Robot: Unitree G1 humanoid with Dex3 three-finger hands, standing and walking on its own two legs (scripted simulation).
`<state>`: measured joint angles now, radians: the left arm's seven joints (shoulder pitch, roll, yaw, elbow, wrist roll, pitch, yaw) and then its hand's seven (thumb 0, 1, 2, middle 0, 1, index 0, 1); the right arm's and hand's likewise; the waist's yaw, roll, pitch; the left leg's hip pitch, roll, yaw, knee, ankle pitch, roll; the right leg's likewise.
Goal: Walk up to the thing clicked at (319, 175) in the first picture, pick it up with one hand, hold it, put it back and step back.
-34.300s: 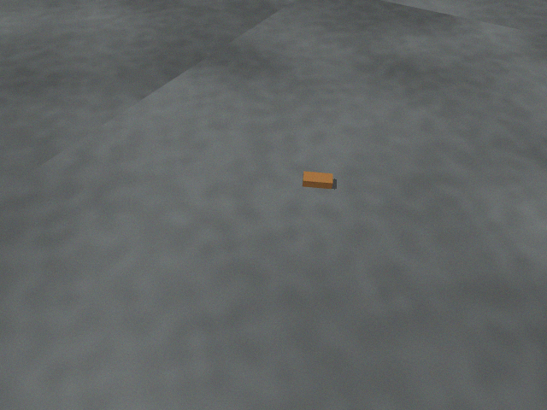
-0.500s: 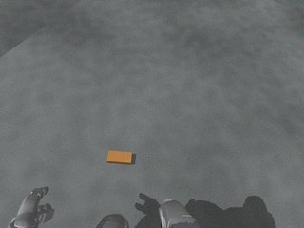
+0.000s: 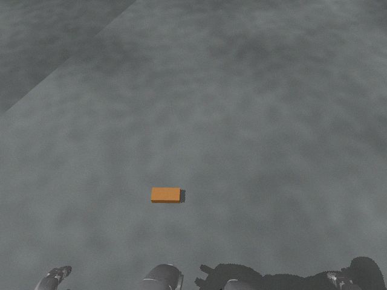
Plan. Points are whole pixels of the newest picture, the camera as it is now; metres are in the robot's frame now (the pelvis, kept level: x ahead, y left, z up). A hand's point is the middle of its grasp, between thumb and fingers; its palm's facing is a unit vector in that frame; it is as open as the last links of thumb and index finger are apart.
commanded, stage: step back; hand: left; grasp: from above
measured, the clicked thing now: (166, 195) +0.58 +0.18 -0.74
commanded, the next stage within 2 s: none
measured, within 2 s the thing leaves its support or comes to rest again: neither
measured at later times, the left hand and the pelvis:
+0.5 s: hand out of the picture -0.06 +0.26 -0.16, palm faces -0.02 -0.91 -0.41, open 7.4 cm; pelvis -0.15 -0.02 -0.02, yaw -2 degrees
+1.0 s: hand out of the picture -0.20 +0.24 -0.15, palm faces +0.04 -0.92 -0.39, open 7.4 cm; pelvis -0.32 -0.03 +0.00, yaw +2 degrees
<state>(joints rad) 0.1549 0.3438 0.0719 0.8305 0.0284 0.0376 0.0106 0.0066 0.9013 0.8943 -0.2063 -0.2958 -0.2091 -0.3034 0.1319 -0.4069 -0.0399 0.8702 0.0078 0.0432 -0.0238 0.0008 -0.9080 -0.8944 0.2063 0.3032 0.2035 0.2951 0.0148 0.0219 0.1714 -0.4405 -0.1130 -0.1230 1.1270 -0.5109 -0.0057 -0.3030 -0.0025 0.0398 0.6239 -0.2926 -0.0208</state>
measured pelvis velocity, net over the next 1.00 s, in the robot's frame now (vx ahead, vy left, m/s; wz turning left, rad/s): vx -0.32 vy -0.03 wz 0.03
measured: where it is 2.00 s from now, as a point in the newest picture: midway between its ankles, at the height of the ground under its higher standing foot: outside the picture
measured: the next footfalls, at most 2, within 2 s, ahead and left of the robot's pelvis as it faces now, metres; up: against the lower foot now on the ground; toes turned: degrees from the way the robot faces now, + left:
left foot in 0.12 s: -0.01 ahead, +0.13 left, +0.00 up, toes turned +0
right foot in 0.48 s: -0.13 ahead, -0.16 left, +0.00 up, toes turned +1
